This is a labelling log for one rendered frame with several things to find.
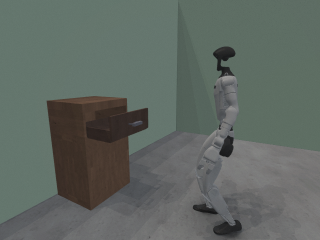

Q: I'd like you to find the handle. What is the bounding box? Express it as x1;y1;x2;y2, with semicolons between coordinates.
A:
129;121;143;127

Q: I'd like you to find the robot left upper arm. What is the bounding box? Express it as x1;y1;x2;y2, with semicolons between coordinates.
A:
220;76;239;116

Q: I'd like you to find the robot left forearm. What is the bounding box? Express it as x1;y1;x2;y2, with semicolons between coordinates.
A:
211;107;238;149

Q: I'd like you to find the left robot foot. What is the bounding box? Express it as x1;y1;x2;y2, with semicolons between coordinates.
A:
213;220;242;235

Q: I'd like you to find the cabinet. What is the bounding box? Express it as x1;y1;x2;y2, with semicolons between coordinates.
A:
46;96;130;211

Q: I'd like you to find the robot right shin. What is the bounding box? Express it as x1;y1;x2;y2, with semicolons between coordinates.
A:
195;169;212;208

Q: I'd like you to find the left robot hand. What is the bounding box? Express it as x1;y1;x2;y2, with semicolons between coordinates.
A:
197;146;220;175

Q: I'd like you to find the drawer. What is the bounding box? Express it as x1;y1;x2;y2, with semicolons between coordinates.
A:
85;108;149;143

